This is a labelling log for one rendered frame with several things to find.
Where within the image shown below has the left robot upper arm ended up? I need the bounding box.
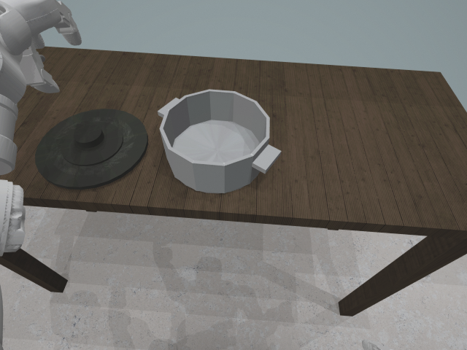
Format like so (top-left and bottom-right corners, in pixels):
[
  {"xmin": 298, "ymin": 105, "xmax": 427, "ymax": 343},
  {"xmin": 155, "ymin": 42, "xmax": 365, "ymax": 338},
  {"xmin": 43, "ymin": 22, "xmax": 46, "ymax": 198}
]
[{"xmin": 0, "ymin": 179, "xmax": 26, "ymax": 350}]

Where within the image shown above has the left robot hand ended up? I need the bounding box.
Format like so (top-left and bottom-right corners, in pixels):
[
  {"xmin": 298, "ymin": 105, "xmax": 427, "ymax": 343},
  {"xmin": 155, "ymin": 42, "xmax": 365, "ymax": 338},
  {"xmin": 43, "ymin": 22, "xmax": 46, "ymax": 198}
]
[{"xmin": 0, "ymin": 0, "xmax": 82, "ymax": 93}]

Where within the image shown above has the pot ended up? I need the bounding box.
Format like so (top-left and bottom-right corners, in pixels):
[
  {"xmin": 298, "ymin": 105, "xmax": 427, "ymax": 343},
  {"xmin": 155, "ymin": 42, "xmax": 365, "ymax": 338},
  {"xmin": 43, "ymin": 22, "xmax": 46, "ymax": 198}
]
[{"xmin": 158, "ymin": 89, "xmax": 281, "ymax": 193}]

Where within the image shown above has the knob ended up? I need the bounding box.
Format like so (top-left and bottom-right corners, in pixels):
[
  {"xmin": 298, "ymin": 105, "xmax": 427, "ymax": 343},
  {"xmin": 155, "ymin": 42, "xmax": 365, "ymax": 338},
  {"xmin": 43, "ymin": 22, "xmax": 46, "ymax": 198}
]
[{"xmin": 74, "ymin": 124, "xmax": 104, "ymax": 148}]

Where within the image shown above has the table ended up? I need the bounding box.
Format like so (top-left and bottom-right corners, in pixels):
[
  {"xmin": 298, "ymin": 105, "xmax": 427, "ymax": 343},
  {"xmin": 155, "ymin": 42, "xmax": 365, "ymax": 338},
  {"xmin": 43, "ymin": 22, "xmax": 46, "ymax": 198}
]
[{"xmin": 0, "ymin": 47, "xmax": 467, "ymax": 316}]

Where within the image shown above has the lid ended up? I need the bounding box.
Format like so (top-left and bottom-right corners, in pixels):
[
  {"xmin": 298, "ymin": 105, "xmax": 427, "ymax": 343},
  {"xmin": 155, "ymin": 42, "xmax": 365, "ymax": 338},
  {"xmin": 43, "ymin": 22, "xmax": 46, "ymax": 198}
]
[{"xmin": 35, "ymin": 109, "xmax": 148, "ymax": 190}]

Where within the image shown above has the robot left forearm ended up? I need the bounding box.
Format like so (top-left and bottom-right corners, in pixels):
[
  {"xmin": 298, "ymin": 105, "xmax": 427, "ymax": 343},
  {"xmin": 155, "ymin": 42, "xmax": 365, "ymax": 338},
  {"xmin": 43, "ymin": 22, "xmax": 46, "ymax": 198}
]
[{"xmin": 0, "ymin": 1, "xmax": 32, "ymax": 175}]

